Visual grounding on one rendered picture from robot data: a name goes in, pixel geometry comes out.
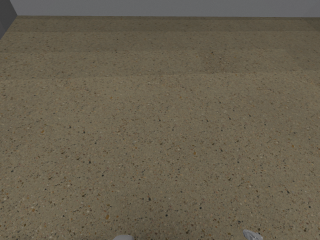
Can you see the right robot hand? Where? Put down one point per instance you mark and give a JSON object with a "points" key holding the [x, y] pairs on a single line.
{"points": [[250, 235]]}

